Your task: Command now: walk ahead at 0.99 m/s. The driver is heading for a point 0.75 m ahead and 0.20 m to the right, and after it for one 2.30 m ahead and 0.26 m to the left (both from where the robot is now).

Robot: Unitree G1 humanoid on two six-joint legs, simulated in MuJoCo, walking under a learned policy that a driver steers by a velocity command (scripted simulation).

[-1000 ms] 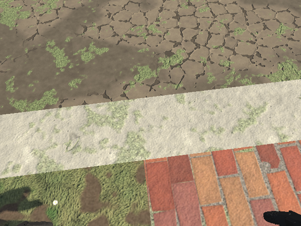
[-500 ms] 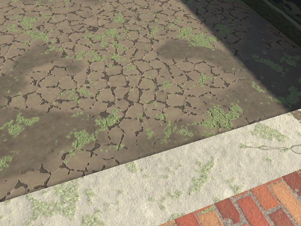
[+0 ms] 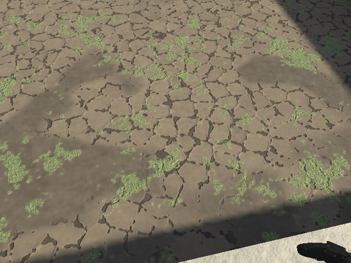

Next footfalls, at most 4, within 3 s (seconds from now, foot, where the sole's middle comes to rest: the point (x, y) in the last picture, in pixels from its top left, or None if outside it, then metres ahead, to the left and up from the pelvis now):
0.06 left None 0.29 0.09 -0.75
0.48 right None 0.41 -0.12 -0.75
0.78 left None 0.37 0.06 -0.75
1.04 right None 0.32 -0.29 -0.75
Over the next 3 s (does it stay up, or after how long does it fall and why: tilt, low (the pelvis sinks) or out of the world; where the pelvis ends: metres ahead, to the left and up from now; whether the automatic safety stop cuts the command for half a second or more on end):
stays up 0.24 -0.18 0.00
